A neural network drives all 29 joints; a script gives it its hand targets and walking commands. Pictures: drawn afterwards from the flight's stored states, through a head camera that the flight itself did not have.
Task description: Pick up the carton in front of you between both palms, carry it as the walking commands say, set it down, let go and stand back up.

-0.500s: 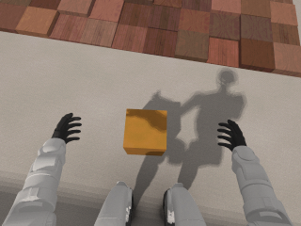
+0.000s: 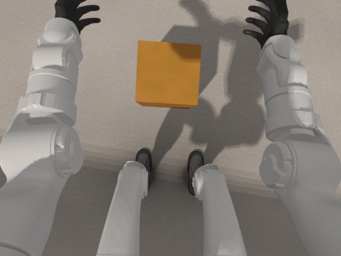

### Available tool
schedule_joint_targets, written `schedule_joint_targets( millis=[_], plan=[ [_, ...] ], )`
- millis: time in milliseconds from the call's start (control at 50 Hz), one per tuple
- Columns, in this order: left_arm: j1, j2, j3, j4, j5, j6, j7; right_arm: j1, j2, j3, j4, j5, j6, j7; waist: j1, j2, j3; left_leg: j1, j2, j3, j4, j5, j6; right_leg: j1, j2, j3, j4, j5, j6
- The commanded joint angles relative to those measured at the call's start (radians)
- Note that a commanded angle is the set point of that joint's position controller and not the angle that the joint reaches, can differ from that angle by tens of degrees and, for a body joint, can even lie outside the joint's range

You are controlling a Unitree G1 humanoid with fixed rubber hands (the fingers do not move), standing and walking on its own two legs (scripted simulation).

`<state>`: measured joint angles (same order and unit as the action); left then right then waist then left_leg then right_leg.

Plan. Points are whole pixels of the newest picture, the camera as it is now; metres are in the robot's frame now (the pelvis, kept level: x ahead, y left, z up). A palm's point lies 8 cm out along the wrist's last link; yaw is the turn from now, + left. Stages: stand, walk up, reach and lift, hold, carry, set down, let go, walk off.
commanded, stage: reach and lift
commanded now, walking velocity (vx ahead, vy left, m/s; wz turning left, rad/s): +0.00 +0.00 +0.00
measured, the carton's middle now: (167, 80) +0.52 +0.02 -0.52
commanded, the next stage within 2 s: none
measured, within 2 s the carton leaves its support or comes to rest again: leaves its support in 1.68 s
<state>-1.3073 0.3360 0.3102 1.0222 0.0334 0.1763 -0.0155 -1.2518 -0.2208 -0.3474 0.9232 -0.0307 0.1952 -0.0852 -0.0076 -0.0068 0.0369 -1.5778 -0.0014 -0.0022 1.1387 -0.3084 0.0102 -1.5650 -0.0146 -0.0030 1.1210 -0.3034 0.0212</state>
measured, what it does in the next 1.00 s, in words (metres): lowers itself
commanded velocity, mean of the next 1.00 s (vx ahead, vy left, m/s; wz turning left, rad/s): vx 0.00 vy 0.00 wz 0.00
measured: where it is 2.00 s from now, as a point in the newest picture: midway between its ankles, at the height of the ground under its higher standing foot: (170, 180)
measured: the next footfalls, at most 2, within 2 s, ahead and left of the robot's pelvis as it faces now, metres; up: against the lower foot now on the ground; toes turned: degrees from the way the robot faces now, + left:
none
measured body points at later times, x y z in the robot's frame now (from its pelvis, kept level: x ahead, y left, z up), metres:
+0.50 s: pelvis -0.01 -0.01 -0.18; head +0.35 +0.00 +0.09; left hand +0.53 +0.21 -0.34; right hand +0.53 -0.18 -0.34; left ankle +0.09 +0.11 -0.61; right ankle +0.09 -0.14 -0.61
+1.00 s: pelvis -0.03 +0.00 -0.28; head +0.36 +0.01 -0.05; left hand +0.54 +0.20 -0.47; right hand +0.53 -0.17 -0.47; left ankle +0.08 +0.11 -0.61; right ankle +0.09 -0.14 -0.61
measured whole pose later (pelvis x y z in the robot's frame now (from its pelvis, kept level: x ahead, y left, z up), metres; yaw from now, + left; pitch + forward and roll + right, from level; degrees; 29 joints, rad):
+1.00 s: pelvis -0.03 +0.00 -0.28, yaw -1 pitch +36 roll -2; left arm -1.53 0.45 0.00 1.18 -0.28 0.04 0.09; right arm -1.48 -0.33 -0.08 1.10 0.26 0.05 -0.17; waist 0.00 -0.02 0.42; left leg -2.27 0.00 -0.02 2.23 -0.58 0.00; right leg -2.26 0.04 0.02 2.20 -0.58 0.05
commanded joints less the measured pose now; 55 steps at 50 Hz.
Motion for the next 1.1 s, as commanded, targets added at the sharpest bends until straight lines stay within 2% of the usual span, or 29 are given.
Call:
schedule_joint_targets(
  millis=[0, 80, 160, 220, 280, 360, 440, 540, 640, 760, 860, 900, 960, 1000, 1080],
  plan=[
    [-0.188, 0.084, 0.044, -0.106, 0.034, -0.054, 0.000, -0.165, -0.088, -0.040, -0.100, -0.033, -0.062, 0.009, 0.002, 0.058, -1.080, 0.612, -0.064, -0.004, -0.049, 0.347, -0.038, 0.404, 0.097, -0.037, -0.029, 0.240, 0.016],
    [-0.101, 0.035, 0.075, -0.102, 0.056, -0.098, 0.003, -0.086, -0.040, -0.059, -0.086, -0.055, -0.111, 0.015, 0.010, 0.054, -1.048, 0.485, -0.059, -0.014, 0.061, 0.476, -0.036, 0.257, 0.095, -0.026, 0.070, 0.342, 0.019],
    [-0.033, 0.023, 0.078, -0.093, 0.050, -0.125, 0.013, -0.030, -0.026, -0.047, -0.077, -0.051, -0.140, 0.008, 0.019, 0.033, -1.037, 0.338, -0.056, -0.020, 0.199, 0.510, -0.037, 0.100, 0.093, -0.022, 0.206, 0.358, 0.030],
    [-0.031, 0.052, 0.052, -0.108, 0.013, -0.140, 0.027, -0.038, -0.048, 0.000, -0.100, -0.010, -0.153, -0.006, 0.030, 0.017, -1.082, 0.273, -0.056, -0.016, 0.307, 0.498, -0.041, 0.031, 0.094, -0.029, 0.310, 0.345, 0.040],
    [-0.065, 0.098, -0.014, -0.138, -0.061, -0.146, 0.043, -0.071, -0.082, 0.063, -0.129, 0.053, -0.154, -0.027, 0.028, 0.011, -1.170, 0.199, -0.056, -0.002, 0.410, 0.470, -0.047, 0.063, 0.093, -0.031, 0.423, 0.364, 0.041],
    [-0.136, 0.148, -0.102, -0.170, -0.154, -0.136, 0.062, -0.134, -0.124, 0.132, -0.156, 0.131, -0.137, -0.055, 0.019, 0.011, -1.263, 0.143, -0.053, 0.015, 0.535, 0.392, -0.049, 0.101, 0.091, -0.037, 0.556, 0.339, 0.038],
    [-0.245, 0.203, -0.147, -0.187, -0.206, -0.109, 0.077, -0.236, -0.165, 0.172, -0.177, 0.194, -0.105, -0.077, 0.023, 0.028, -1.298, 0.117, -0.046, 0.033, 0.622, 0.246, -0.046, 0.112, 0.086, -0.048, 0.639, 0.218, 0.031],
    [-0.360, 0.225, -0.177, -0.067, -0.229, -0.082, 0.091, -0.353, -0.180, 0.184, -0.067, 0.221, -0.075, -0.082, 0.026, 0.035, -1.110, -0.019, -0.025, 0.042, 0.685, 0.010, -0.042, 0.018, 0.067, -0.048, 0.707, 0.006, 0.027],
    [-0.434, 0.227, -0.197, 0.068, -0.230, -0.094, 0.087, -0.433, -0.197, 0.185, 0.075, 0.220, -0.095, -0.070, 0.021, 0.030, -0.928, -0.108, -0.005, 0.027, 0.750, -0.076, -0.037, -0.074, 0.053, -0.042, 0.777, -0.079, 0.026],
    [-0.520, 0.251, -0.230, 0.125, -0.249, -0.132, 0.089, -0.519, -0.228, 0.206, 0.142, 0.240, -0.138, -0.059, 0.020, 0.033, -0.887, -0.097, 0.004, 0.005, 0.835, -0.008, -0.040, -0.107, 0.046, -0.038, 0.874, -0.026, 0.025],
    [-0.572, 0.266, -0.280, 0.067, -0.302, -0.153, 0.104, -0.554, -0.256, 0.254, 0.109, 0.287, -0.164, -0.072, 0.021, 0.028, -1.019, -0.029, -0.004, 0.010, 0.896, 0.100, -0.041, -0.029, 0.047, -0.044, 0.937, 0.081, 0.022],
    [-0.559, 0.267, -0.295, 0.054, -0.316, -0.158, 0.103, -0.539, -0.236, 0.259, 0.080, 0.291, -0.169, -0.080, 0.014, 0.011, -1.027, -0.004, -0.006, 0.002, 0.909, 0.134, -0.033, -0.047, 0.055, -0.053, 0.949, 0.110, 0.029],
    [-0.504, 0.250, -0.297, 0.046, -0.313, -0.161, 0.102, -0.485, -0.206, 0.266, 0.052, 0.299, -0.173, -0.084, 0.022, 0.029, -1.063, 0.044, -0.012, 0.006, 0.928, 0.205, -0.031, -0.044, 0.067, -0.056, 0.960, 0.161, 0.031],
    [-0.472, 0.236, -0.294, 0.052, -0.308, -0.159, 0.105, -0.459, -0.201, 0.263, 0.047, 0.297, -0.173, -0.086, 0.024, 0.040, -1.062, 0.059, -0.016, 0.007, 0.923, 0.211, -0.033, -0.066, 0.073, -0.063, 0.960, 0.154, 0.031],
    [-0.441, 0.197, -0.283, 0.102, -0.284, -0.153, 0.101, -0.413, -0.184, 0.235, 0.098, 0.268, -0.169, -0.079, 0.012, 0.044, -0.912, -0.025, -0.017, 0.001, 0.903, 0.130, -0.036, -0.165, 0.069, -0.059, 0.941, 0.069, 0.033]
  ],
)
